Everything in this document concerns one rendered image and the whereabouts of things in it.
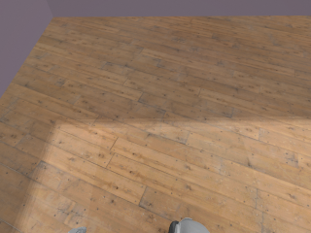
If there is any robot right thigh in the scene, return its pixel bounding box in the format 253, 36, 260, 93
175, 219, 210, 233

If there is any right robot foot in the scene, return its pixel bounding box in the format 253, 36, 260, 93
168, 220, 179, 233

